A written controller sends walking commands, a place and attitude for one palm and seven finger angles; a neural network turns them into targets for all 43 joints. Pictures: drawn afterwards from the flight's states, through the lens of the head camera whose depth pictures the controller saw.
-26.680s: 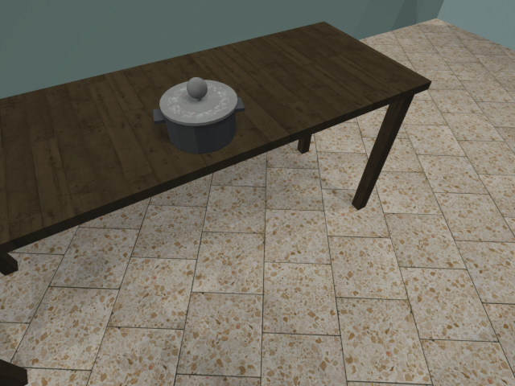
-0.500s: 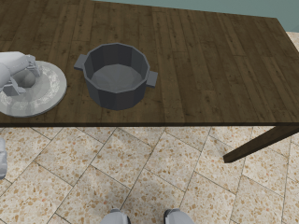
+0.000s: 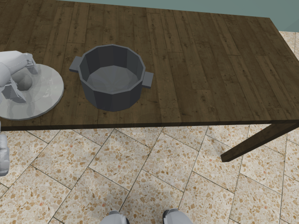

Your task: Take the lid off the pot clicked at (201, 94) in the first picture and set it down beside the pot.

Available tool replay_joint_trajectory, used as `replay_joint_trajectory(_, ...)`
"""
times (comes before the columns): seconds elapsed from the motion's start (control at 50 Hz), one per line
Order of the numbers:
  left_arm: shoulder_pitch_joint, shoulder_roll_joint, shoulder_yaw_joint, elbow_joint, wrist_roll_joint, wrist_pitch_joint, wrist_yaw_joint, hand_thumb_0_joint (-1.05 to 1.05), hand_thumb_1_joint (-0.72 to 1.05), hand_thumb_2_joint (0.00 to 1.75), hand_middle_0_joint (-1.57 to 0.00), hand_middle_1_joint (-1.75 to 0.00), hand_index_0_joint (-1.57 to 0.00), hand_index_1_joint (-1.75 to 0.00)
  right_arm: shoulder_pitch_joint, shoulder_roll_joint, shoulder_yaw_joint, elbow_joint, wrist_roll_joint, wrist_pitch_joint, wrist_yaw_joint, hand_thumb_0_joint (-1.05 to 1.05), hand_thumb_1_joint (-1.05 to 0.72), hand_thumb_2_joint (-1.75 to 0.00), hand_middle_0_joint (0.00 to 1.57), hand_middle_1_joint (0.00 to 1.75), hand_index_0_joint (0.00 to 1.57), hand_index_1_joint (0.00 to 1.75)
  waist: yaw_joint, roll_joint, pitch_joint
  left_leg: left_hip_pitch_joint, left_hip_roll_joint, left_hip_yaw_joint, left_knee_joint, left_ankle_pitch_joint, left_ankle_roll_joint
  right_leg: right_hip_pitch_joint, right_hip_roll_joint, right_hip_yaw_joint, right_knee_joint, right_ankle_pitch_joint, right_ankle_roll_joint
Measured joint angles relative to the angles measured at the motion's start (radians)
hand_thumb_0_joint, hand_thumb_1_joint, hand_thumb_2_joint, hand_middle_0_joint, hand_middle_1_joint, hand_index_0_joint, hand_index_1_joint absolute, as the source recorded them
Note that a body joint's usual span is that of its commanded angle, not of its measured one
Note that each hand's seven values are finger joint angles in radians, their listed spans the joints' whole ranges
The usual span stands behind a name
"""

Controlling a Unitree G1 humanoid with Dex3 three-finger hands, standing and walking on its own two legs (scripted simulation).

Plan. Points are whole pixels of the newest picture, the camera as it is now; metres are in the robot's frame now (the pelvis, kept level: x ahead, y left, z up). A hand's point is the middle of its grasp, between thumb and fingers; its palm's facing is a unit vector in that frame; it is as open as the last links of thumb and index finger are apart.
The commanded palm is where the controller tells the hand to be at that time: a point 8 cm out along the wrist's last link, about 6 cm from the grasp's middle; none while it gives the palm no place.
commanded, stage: open the fingers wide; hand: left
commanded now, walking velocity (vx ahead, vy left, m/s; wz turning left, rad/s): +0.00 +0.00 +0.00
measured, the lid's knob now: (21, 81) +0.51 +0.31 +0.02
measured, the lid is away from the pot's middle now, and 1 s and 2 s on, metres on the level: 0.25 0.25 0.25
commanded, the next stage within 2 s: raise the empty hand in 0.14 s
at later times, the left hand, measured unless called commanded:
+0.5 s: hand (11, 75) +0.48 +0.31 +0.07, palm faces -0.40 -0.12 -0.91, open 11.0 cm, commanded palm +0.51 +0.30 +0.13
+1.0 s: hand out of the picture +0.48 +0.32 +0.12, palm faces -0.41 -0.09 -0.91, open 11.0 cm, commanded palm +0.51 +0.30 +0.18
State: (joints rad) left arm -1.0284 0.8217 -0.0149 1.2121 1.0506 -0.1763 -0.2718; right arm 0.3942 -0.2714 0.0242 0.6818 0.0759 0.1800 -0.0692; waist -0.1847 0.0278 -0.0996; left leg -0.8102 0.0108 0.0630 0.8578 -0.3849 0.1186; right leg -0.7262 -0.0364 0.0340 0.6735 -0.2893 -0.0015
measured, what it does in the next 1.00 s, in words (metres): stands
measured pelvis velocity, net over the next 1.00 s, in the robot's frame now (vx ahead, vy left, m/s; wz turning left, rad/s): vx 0.02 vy -0.02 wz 0.02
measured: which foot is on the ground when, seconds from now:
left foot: down 0.00-1.00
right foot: down 0.00-1.00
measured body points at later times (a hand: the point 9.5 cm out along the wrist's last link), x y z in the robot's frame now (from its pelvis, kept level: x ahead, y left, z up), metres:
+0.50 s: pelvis +0.01 -0.01 +0.00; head +0.11 +0.03 +0.44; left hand +0.50 +0.31 +0.12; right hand -0.01 -0.29 -0.10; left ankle +0.01 +0.04 -0.70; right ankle +0.02 -0.22 -0.70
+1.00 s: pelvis +0.02 -0.02 +0.02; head +0.11 +0.01 +0.46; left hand +0.50 +0.32 +0.17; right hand +0.01 -0.30 -0.09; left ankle +0.01 +0.04 -0.70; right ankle +0.02 -0.22 -0.70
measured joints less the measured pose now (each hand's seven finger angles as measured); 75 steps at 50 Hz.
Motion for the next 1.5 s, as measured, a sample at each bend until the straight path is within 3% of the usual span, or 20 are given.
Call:
replay_joint_trajectory(0.12,0.019,0.018,0.022,-0.038,0.006,-0.017,-0.015,0.00,0.04,0.58,-0.35,-0.91,-0.34,-0.91,0.003,-0.002,-0.007,-0.006,-0.006,-0.003,-0.008,0.00,-0.91,-0.90,0.21,0.30,0.20,0.30,0.003,0.004,0.003,-0.007,0.002,-0.005,0.002,0.000,-0.005,-0.005,0.003,-0.003,0.000,0.002,0.000)
replay_joint_trajectory(0.28,0.000,0.001,-0.022,-0.036,-0.005,-0.014,-0.032,0.00,0.02,0.59,-0.34,-0.90,-0.34,-0.90,-0.003,-0.007,-0.013,0.008,-0.003,0.007,-0.003,0.00,-0.91,-0.90,0.21,0.30,0.20,0.30,0.017,0.003,-0.003,-0.012,0.002,-0.015,0.007,-0.002,-0.009,-0.008,0.004,-0.011,0.008,-0.007,-0.004)
replay_joint_trajectory(0.38,0.027,-0.001,0.013,-0.082,-0.008,-0.031,-0.031,0.00,0.02,0.59,-0.35,-0.90,-0.34,-0.90,-0.012,-0.005,-0.013,0.005,-0.004,0.005,-0.011,0.00,-0.91,-0.90,0.21,0.30,0.20,0.30,0.014,0.002,-0.004,0.002,0.004,-0.013,-0.002,-0.001,-0.013,0.005,0.007,-0.008,-0.002,-0.001,0.008)
replay_joint_trajectory(0.52,-0.003,0.013,0.010,-0.039,-0.013,0.005,-0.012,0.00,0.02,0.59,-0.34,-0.90,-0.34,-0.90,-0.012,-0.004,-0.005,-0.005,0.006,-0.001,-0.002,0.00,-0.91,-0.90,0.21,0.30,0.20,0.30,0.012,0.005,-0.007,0.037,0.006,-0.011,-0.023,0.002,-0.018,0.036,0.009,-0.005,-0.019,0.001,0.010)
replay_joint_trajectory(0.62,-0.016,0.026,-0.008,-0.018,-0.020,0.020,-0.051,0.00,0.02,0.59,-0.34,-0.89,-0.34,-0.90,-0.012,-0.006,0.001,-0.004,0.015,-0.003,-0.001,0.00,-0.91,-0.90,0.21,0.30,0.20,0.30,0.021,0.007,0.000,0.058,0.005,-0.008,-0.037,0.005,-0.019,0.054,0.007,-0.001,-0.029,0.003,0.024)
replay_joint_trajectory(0.76,-0.001,0.040,-0.006,-0.073,-0.041,-0.023,-0.109,0.00,0.02,0.59,-0.35,-0.90,-0.34,-0.90,-0.005,-0.004,-0.004,0.007,0.019,-0.011,-0.021,0.00,-0.91,-0.90,0.21,0.30,0.20,0.30,0.030,0.001,0.000,0.093,0.004,-0.011,-0.064,0.011,-0.024,0.088,0.006,-0.004,-0.053,0.008,0.023)
replay_joint_trajectory(0.84,-0.018,0.049,-0.012,-0.057,-0.053,-0.031,-0.112,0.00,0.02,0.59,-0.34,-0.90,-0.34,-0.90,-0.009,-0.009,0.000,0.009,0.025,-0.013,-0.023,0.00,-0.91,-0.90,0.21,0.30,0.20,0.30,0.029,-0.005,0.000,0.109,0.004,-0.011,-0.074,0.011,-0.025,0.104,0.007,-0.004,-0.062,0.008,0.026)
replay_joint_trajectory(0.96,-0.001,0.054,0.005,-0.104,-0.036,-0.027,-0.121,0.00,0.02,0.59,-0.35,-0.90,-0.34,-0.90,-0.010,-0.016,-0.011,0.004,0.020,-0.018,-0.021,0.00,-0.91,-0.90,0.21,0.30,0.20,0.30,0.035,0.003,0.010,0.130,0.004,-0.012,-0.097,0.019,-0.029,0.125,0.007,-0.004,-0.087,0.021,0.023)
replay_joint_trajectory(1.1,-0.027,0.042,-0.011,-0.092,-0.069,-0.006,-0.135,0.00,0.02,0.59,-0.34,-0.90,-0.34,-0.90,-0.013,-0.013,-0.012,0.016,0.026,-0.014,-0.013,0.00,-0.91,-0.90,0.21,0.30,0.20,0.30,0.047,0.003,-0.001,0.178,-0.002,-0.010,-0.134,0.026,-0.029,0.172,0.001,-0.004,-0.121,0.023,0.029)
replay_joint_trajectory(1.5,-0.074,0.058,-0.036,-0.109,-0.071,0.025,-0.178,0.00,0.02,0.59,-0.35,-0.90,-0.34,-0.90,-0.036,-0.015,-0.009,0.004,0.030,-0.025,-0.007,0.00,-0.91,-0.90,0.21,0.30,0.20,0.30,0.056,0.002,0.020,0.255,-0.008,-0.016,-0.203,0.055,-0.039,0.247,-0.004,-0.011,-0.179,0.046,0.039)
